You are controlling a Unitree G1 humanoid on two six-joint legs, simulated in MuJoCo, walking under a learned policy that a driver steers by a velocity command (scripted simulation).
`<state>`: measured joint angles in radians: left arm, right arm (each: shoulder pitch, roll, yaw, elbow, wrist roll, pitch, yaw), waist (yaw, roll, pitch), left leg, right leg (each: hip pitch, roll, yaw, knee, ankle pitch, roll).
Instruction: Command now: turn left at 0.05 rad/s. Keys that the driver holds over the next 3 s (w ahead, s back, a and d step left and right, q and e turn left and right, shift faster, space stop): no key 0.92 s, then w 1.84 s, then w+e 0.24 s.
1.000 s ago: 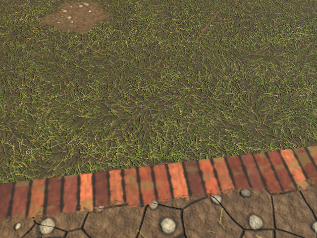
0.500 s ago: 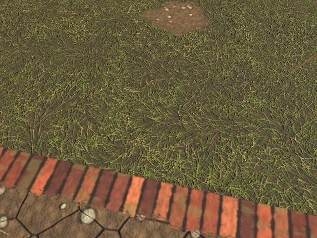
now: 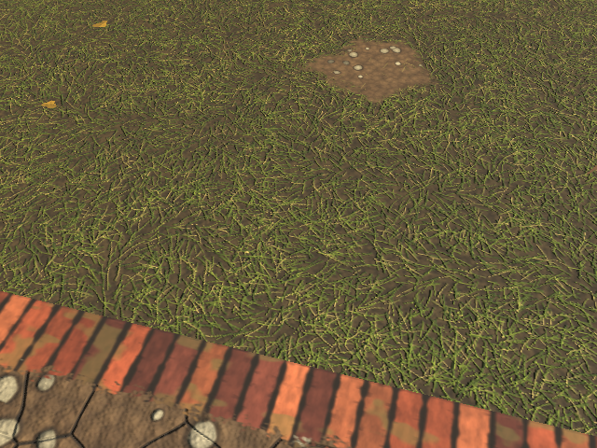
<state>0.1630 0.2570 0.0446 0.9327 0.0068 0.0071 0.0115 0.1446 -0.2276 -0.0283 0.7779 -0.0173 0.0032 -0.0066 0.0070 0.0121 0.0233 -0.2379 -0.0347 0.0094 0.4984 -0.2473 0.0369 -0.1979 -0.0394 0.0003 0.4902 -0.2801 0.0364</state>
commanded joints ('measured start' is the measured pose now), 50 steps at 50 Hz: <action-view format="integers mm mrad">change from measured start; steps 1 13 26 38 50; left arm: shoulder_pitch -23 -9 24 71 99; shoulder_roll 112 100 81 65 43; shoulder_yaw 17 7 1 -5 -7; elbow -24 56 119 152 151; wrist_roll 2 -1 -2 -3 -14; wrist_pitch -24 -18 -15 -14 -20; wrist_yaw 7 24 31 37 43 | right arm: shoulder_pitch -24 7 26 37 104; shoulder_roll -116 -112 -107 -94 -141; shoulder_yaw -37 -41 -30 -21 -37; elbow -45 72 174 236 276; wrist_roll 0 6 12 16 35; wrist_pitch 0 -10 -14 -12 -8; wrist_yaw -11 -20 -26 -27 -32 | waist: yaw -6 4 1 -2 -28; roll -65 -4 -10 -8 74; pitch -41 -11 -3 3 65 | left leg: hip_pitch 57 45 49 52 -3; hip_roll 73 71 71 68 133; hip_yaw -79 -70 -64 -58 -177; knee -71 -98 -109 -115 -211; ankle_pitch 126 100 105 120 -519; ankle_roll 22 5 10 15 95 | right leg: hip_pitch -28 -14 -12 -14 -154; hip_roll -45 -21 -4 1 67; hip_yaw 47 32 18 12 -64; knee -91 -92 -96 -98 58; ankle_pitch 138 100 113 122 -264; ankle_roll -34 -36 -31 -27 -59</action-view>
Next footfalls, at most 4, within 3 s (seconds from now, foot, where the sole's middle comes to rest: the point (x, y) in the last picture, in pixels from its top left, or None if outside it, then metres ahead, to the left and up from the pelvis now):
1.64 left None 0.45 0.08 -0.77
2.18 right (387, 351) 0.75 -0.17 -0.77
2.74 left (296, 249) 1.08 0.06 -0.77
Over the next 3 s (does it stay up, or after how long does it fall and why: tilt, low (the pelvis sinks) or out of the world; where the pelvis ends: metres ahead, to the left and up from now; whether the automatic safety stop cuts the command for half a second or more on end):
stays up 1.04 -0.03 0.01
